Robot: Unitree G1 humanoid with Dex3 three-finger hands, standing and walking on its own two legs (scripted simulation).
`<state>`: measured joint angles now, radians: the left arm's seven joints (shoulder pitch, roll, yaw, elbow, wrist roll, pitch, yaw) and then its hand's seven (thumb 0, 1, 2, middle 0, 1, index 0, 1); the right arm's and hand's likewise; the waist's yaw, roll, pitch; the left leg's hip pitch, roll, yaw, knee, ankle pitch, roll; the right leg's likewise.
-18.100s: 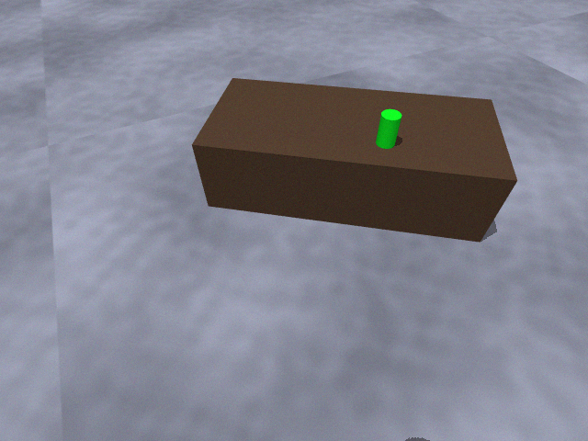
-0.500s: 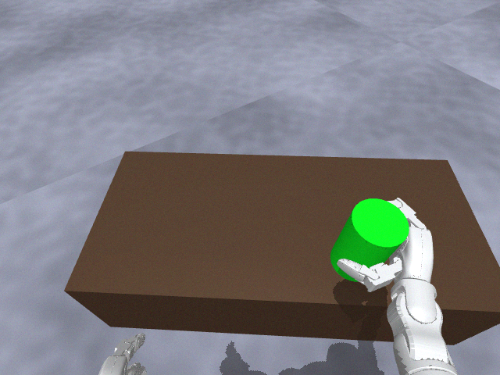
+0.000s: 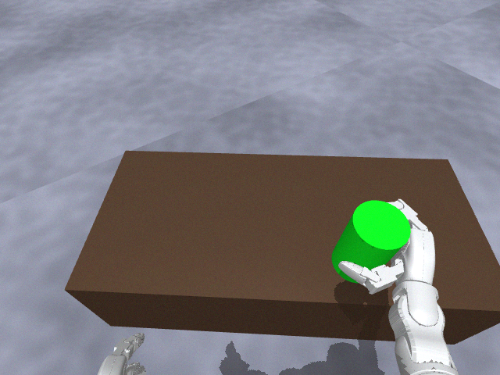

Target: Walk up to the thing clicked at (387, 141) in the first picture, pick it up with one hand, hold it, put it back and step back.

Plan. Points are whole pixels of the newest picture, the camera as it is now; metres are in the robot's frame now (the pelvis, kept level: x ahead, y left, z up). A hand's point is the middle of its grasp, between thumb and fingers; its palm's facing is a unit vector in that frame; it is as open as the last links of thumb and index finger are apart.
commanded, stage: hold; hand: right
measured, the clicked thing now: (366, 244) +0.32 -0.16 +0.05
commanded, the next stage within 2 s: crouch in 0.18 s
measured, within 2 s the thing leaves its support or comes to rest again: neither
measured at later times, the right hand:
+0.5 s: hand (370, 245) +0.33 -0.17 +0.02, palm faces +0.22 +0.98 +0.02, open 11.0 cm
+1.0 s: hand (361, 241) +0.43 -0.21 -0.12, palm faces +0.23 +0.97 -0.01, open 11.0 cm
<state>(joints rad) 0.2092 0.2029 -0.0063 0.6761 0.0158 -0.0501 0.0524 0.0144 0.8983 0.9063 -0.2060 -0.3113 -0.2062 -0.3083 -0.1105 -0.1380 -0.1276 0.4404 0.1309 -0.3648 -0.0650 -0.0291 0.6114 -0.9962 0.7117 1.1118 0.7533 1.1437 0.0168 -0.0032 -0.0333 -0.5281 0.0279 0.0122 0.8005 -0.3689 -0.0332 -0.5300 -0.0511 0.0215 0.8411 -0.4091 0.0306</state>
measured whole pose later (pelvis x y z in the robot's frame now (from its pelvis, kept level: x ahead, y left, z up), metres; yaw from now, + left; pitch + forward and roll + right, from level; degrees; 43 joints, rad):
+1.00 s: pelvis -0.03 +0.00 -0.12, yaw +1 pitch +27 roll +3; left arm 0.21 0.24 0.00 0.70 0.07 -0.03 -0.01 0.01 0.90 0.92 -0.19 -0.30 -0.19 -0.30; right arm -0.62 -0.34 -0.41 1.00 0.11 -0.59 0.06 -0.03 0.61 -0.99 0.72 1.09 0.77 1.12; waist 0.12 0.00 -0.15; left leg -1.33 0.02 0.01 1.41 -0.55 -0.04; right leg -1.34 -0.05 0.06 1.46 -0.60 0.03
